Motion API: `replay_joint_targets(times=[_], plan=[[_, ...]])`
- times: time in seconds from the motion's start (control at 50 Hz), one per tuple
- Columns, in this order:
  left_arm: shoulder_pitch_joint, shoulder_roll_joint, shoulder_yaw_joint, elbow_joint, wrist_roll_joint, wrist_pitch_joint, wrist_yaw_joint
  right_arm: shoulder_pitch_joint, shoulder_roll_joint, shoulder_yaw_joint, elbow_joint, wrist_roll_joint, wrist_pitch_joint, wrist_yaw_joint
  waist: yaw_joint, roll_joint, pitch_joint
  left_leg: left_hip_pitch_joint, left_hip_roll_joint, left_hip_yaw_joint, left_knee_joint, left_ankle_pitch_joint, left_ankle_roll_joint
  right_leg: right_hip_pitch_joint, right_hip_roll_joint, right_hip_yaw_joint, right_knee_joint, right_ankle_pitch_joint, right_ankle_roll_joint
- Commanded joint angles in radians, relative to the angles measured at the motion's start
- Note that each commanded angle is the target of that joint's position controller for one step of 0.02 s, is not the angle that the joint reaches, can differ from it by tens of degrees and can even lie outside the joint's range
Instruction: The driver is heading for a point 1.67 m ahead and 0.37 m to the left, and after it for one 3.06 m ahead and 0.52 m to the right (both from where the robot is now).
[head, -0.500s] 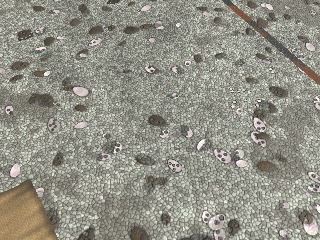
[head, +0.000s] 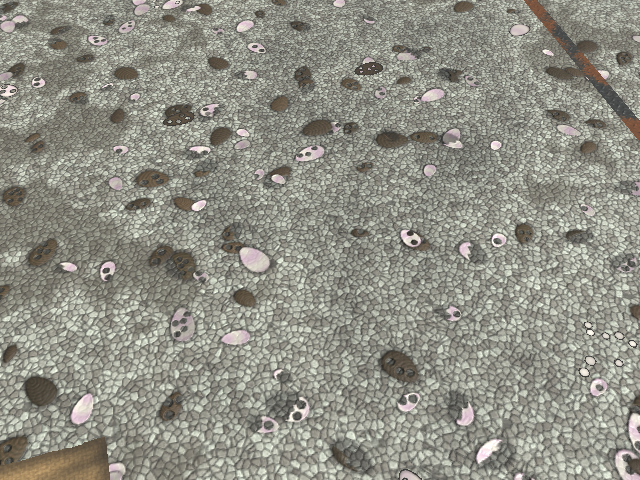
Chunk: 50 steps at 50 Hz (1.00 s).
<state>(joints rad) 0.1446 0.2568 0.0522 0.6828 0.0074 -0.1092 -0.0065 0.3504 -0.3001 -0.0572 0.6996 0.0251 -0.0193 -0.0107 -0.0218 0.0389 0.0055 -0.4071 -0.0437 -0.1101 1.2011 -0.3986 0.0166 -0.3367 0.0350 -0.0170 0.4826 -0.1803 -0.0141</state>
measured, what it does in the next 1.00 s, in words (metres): walks ahead, turning left: left foot, then right foot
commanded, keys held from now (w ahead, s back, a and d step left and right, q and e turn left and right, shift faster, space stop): w+q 0.60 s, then w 0.40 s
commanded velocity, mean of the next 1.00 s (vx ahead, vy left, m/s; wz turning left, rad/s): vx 0.50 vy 0.00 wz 0.47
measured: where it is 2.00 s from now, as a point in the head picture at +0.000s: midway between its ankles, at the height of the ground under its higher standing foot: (170, 283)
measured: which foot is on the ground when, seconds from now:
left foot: up 0.00-0.36, down 0.38-0.90, up 0.92-1.00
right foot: down 0.00-0.38, up 0.40-0.86, down 0.88-1.00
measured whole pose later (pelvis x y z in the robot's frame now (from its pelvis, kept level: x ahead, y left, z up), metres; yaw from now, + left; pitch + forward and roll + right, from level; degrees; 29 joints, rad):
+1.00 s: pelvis +0.55 +0.14 +0.00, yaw +27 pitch +1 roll -1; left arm 0.18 0.28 0.04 0.72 0.00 -0.10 -0.03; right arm 0.34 -0.29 -0.04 0.74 0.02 -0.05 0.00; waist -0.02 0.03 0.01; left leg -0.37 -0.04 -0.09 1.16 -0.41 0.03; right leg -0.35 0.04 -0.02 0.50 -0.18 -0.05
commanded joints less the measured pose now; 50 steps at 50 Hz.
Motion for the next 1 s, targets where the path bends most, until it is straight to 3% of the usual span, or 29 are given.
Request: replay_joint_targets(times=[0.02,0.08,0.14,0.2,0.28,0.32,0.34,0.36,0.38,0.4,0.42,0.44,0.46,0.48,0.5,0.52,0.58,0.68,0.76,0.82,0.84,0.86,0.88,0.9,0.92,0.94,0.96,0.98,1.0], plan=[[0.083,0.096,0.028,-0.015,0.006,0.002,0.007,-0.073,-0.09,-0.032,-0.121,0.004,-0.014,0.01,0.049,-0.145,0.003,-0.313,0.128,-0.016,0.026,0.082,-0.014,0.261,-0.282,0.295,-0.26,0.023,-0.158],[0.084,0.125,0.039,0.02,-0.005,-0.008,0.004,-0.104,-0.044,-0.019,-0.139,0.0,-0.001,0.015,0.036,-0.138,0.026,-0.325,0.149,0.011,-0.06,0.113,-0.028,0.211,-0.287,0.182,-0.313,0.136,-0.183],[0.084,0.162,0.049,0.045,-0.003,-0.005,0.006,-0.156,-0.039,-0.012,-0.149,-0.004,-0.004,0.023,0.045,-0.114,0.022,-0.334,0.161,0.022,-0.2,0.249,-0.034,0.241,-0.288,0.079,-0.322,0.229,-0.18],[0.099,0.185,0.051,0.066,-0.01,0.004,0.01,-0.254,-0.026,-0.004,-0.166,-0.003,-0.017,0.043,0.08,-0.102,0.04,-0.28,0.146,0.07,-0.39,0.399,-0.018,0.256,-0.267,-0.023,-0.319,0.25,-0.148],[0.149,0.227,0.062,0.099,-0.03,0.02,0.01,-0.347,-0.037,-0.006,-0.206,0.004,-0.018,0.065,0.099,-0.103,0.069,-0.247,0.125,0.12,-0.526,0.366,0.024,0.349,-0.305,-0.08,-0.296,0.292,-0.119],[0.15,0.255,0.071,0.103,-0.038,0.033,0.013,-0.329,-0.065,-0.021,-0.216,-0.003,-0.014,0.07,0.068,-0.12,0.045,-0.17,0.076,0.169,-0.56,0.265,0.063,0.396,-0.313,-0.12,-0.201,0.553,-0.1],[0.151,0.272,0.076,0.102,-0.042,0.04,0.017,-0.274,-0.091,-0.036,-0.208,-0.008,-0.009,0.068,0.029,-0.135,0.002,-0.078,0.036,0.2,-0.569,0.217,0.087,0.406,-0.307,-0.144,-0.095,0.726,-0.088],[0.14,0.272,0.075,0.099,-0.045,0.048,0.021,-0.132,-0.13,-0.061,-0.172,-0.007,-0.005,0.063,-0.056,-0.121,-0.071,0.114,-0.012,0.224,-0.623,0.248,0.121,0.363,-0.282,-0.179,0.092,0.819,-0.066],[0.157,0.238,0.061,0.088,-0.031,0.047,0.027,0.053,-0.193,-0.095,-0.123,-0.001,0.004,0.047,-0.139,-0.07,-0.162,0.416,-0.004,0.15,-0.635,0.279,0.162,0.17,-0.246,-0.188,0.357,0.681,-0.028],[0.238,0.096,0.014,0.03,0.019,0.031,0.016,0.066,-0.318,-0.114,-0.12,0.009,0.003,0.031,-0.045,0.228,-0.237,0.766,0.271,-0.368,-0.686,0.184,0.318,-0.289,-0.082,-0.167,0.745,-0.23,0.037],[0.182,0.138,0.009,0.005,-0.006,-0.007,0.004,0.091,-0.278,-0.095,-0.161,0.004,-0.015,0.037,-0.086,0.194,-0.435,0.854,0.384,-0.766,-0.873,-0.01,0.423,-0.423,-0.002,0.085,0.924,-0.422,0.038],[0.078,0.208,0.028,-0.022,-0.046,-0.025,-0.005,0.065,-0.209,-0.075,-0.146,-0.008,-0.03,0.042,-0.11,0.104,-0.308,0.784,0.355,-0.636,-0.901,0.02,0.358,-0.513,-0.057,0.123,0.928,-0.324,0.022],[0.047,0.192,0.018,-0.033,-0.045,-0.036,-0.003,0.021,-0.182,-0.066,-0.141,-0.007,-0.039,0.041,-0.077,0.051,-0.197,0.64,0.314,-0.508,-0.9,0.103,0.324,-0.5,-0.096,0.11,0.847,-0.239,0.008],[0.044,0.184,0.018,-0.023,-0.02,-0.038,0.005,-0.051,-0.155,-0.057,-0.148,-0.009,-0.041,0.039,-0.03,-0.019,-0.13,0.491,0.275,-0.413,-0.899,0.221,0.295,-0.437,-0.13,0.108,0.76,-0.185,0.012],[0.058,0.195,0.026,-0.017,-0.004,-0.03,0.008,-0.1,-0.132,-0.047,-0.159,-0.019,-0.043,0.037,0.01,-0.008,-0.102,0.383,0.245,-0.346,-0.915,0.334,0.284,-0.36,-0.151,0.115,0.7,-0.153,0.017],[0.072,0.195,0.028,-0.014,0.001,-0.018,0.006,-0.124,-0.128,-0.044,-0.165,-0.025,-0.043,0.035,0.033,0.008,-0.088,0.318,0.23,-0.323,-0.937,0.381,0.285,-0.314,-0.154,0.113,0.67,-0.137,0.025],[0.054,0.152,0.017,-0.015,0.013,0.008,0.007,-0.11,-0.139,-0.046,-0.138,-0.017,-0.05,0.019,0.043,-0.005,-0.05,0.197,0.2,-0.238,-0.965,0.486,0.293,-0.281,-0.14,0.083,0.543,-0.078,0.066],[-0.121,0.091,-0.011,-0.044,0.006,0.005,-0.01,-0.042,-0.142,-0.043,-0.083,-0.01,-0.044,-0.001,-0.032,0.025,-0.006,0.133,0.13,-0.121,-0.964,0.385,0.217,-0.192,-0.088,0.054,0.179,0.28,0.081],[-0.211,0.119,-0.005,-0.076,-0.01,-0.006,-0.025,0.032,-0.148,-0.042,-0.031,-0.003,-0.044,0.004,-0.072,0.036,0.028,0.231,0.186,-0.184,-0.921,0.321,0.207,-0.198,-0.073,0.066,0.066,0.283,0.046],[-0.194,0.142,0.008,-0.083,-0.01,-0.013,-0.031,0.046,-0.152,-0.043,-0.007,-0.008,-0.031,0.002,-0.055,0.066,0.031,0.339,0.23,-0.239,-0.859,0.41,0.19,-0.19,-0.06,0.057,0.021,0.15,0.001],[-0.154,0.149,0.013,-0.075,-0.01,-0.016,-0.03,0.037,-0.153,-0.044,-0.004,-0.008,-0.026,0.002,-0.031,0.079,0.022,0.354,0.227,-0.238,-0.822,0.495,0.178,-0.137,-0.047,0.038,-0.002,0.115,-0.019],[-0.064,0.169,0.027,-0.051,-0.005,-0.019,-0.025,0.022,-0.139,-0.038,-0.006,-0.008,-0.024,0.003,0.019,0.072,-0.028,0.352,0.186,-0.208,-0.728,0.644,0.157,-0.006,-0.028,0.016,-0.038,0.127,-0.048],[0.082,0.208,0.043,-0.029,0.006,-0.022,-0.02,0.008,-0.108,-0.024,-0.02,-0.017,-0.024,0.003,0.088,0.04,-0.157,0.272,0.135,-0.159,-0.526,0.65,0.123,0.233,-0.117,0.094,0.003,0.176,-0.106],[0.23,0.297,0.068,-0.007,0.018,-0.018,-0.015,0.107,-0.05,-0.003,-0.03,-0.013,-0.036,0.003,0.099,-0.162,-0.332,-0.047,0.005,-0.058,-0.169,0.362,0.043,0.628,-0.33,0.43,0.01,0.109,-0.255],[0.296,0.253,0.064,0.034,-0.012,-0.006,-0.026,0.138,-0.054,0.003,-0.025,-0.003,-0.047,0.003,0.106,-0.33,-0.372,-0.272,-0.058,-0.047,0.042,-0.161,0.007,0.733,-0.434,0.757,-0.145,-0.151,-0.325],[0.251,0.187,0.043,0.027,-0.03,-0.001,-0.024,0.04,-0.138,-0.018,-0.035,0.011,-0.051,0.005,0.125,-0.202,-0.214,-0.378,0.003,-0.08,0.114,-0.125,0.011,0.626,-0.411,0.711,-0.189,-0.317,-0.278],[0.186,0.161,0.033,0.014,-0.019,0.008,-0.019,-0.053,-0.142,-0.018,-0.059,0.01,-0.053,0.006,0.112,-0.128,-0.108,-0.389,0.052,-0.034,0.105,-0.043,0.014,0.496,-0.371,0.581,-0.206,-0.289,-0.239],[0.139,0.142,0.023,0.012,-0.009,0.013,-0.018,-0.103,-0.126,-0.016,-0.072,-0.006,-0.056,0.008,0.086,-0.088,-0.02,-0.374,0.088,-0.003,0.039,0.019,0.012,0.362,-0.328,0.487,-0.24,-0.194,-0.23],[0.111,0.123,0.015,0.01,0.0,0.011,-0.018,-0.105,-0.114,-0.019,-0.071,-0.018,-0.055,0.009,0.057,-0.098,0.003,-0.327,0.122,-0.001,-0.025,0.067,0.01,0.283,-0.294,0.425,-0.262,-0.107,-0.218]])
